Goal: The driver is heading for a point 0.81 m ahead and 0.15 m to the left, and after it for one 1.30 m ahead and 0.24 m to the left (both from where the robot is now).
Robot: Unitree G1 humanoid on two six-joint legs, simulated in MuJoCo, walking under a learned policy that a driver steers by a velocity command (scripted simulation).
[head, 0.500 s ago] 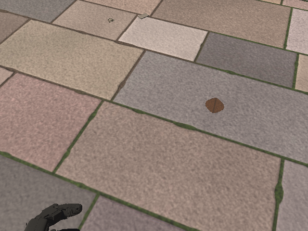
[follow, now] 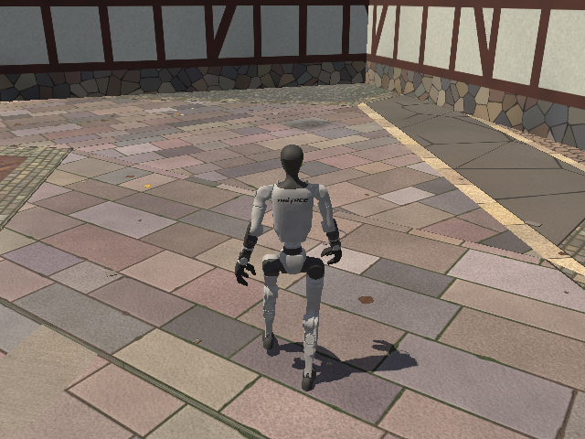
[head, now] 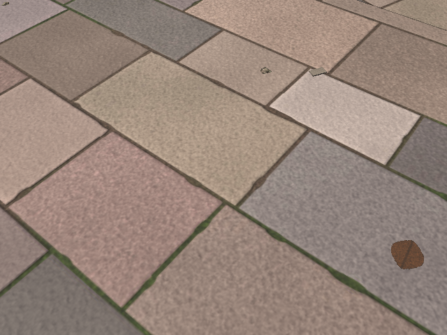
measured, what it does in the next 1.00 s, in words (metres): walks ahead, turning left: left foot, then right foot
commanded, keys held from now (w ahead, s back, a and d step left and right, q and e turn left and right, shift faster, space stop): w+q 0.36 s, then w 0.64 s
